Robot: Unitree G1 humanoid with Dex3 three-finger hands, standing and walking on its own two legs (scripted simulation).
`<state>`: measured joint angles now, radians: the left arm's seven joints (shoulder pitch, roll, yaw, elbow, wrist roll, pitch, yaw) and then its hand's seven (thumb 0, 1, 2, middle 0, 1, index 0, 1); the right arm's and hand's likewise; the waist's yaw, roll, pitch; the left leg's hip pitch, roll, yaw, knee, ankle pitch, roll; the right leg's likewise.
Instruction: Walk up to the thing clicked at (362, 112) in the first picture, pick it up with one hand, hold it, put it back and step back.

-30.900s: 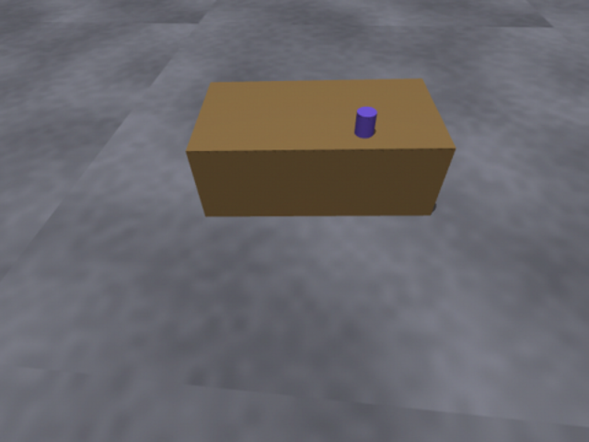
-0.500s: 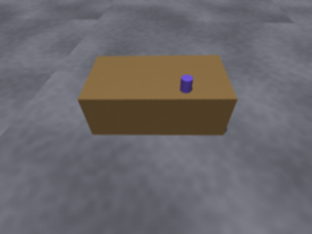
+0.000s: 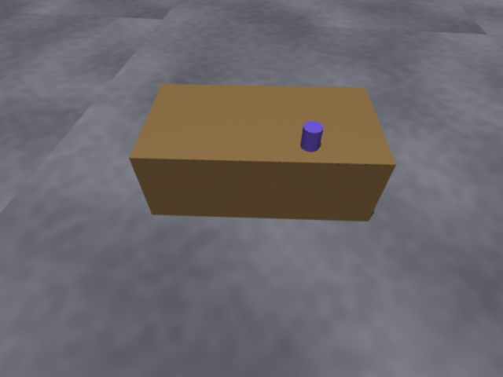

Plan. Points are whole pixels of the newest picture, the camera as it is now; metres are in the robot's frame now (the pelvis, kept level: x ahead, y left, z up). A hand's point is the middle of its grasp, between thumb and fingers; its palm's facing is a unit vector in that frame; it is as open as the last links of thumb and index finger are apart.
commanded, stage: step back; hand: right
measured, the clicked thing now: (311, 136) +1.06 -0.20 -0.33
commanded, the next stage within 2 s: stand in 0.16 s
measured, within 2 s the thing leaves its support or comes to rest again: neither
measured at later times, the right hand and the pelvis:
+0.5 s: hand out of the picture +0.09 -0.25 -0.13, palm faces +0.02 +0.94 -0.34, open 7.4 cm; pelvis -0.01 +0.00 +0.01, yaw -1 degrees
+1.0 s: hand out of the picture +0.04 -0.26 -0.15, palm faces -0.01 +0.95 -0.32, open 7.4 cm; pelvis -0.02 +0.00 +0.01, yaw +0 degrees
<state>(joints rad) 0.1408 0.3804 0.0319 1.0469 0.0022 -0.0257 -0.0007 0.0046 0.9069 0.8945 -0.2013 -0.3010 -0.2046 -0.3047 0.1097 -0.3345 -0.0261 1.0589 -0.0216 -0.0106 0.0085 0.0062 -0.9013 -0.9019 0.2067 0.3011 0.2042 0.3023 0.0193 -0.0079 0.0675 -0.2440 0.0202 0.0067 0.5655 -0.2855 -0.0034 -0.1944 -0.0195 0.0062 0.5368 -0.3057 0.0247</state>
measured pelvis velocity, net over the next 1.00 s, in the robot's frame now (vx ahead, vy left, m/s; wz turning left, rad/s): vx -0.02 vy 0.00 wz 0.00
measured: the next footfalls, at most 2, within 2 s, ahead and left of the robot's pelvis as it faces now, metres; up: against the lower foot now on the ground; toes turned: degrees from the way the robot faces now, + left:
none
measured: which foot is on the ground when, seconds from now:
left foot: down 0.00-1.00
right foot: down 0.00-1.00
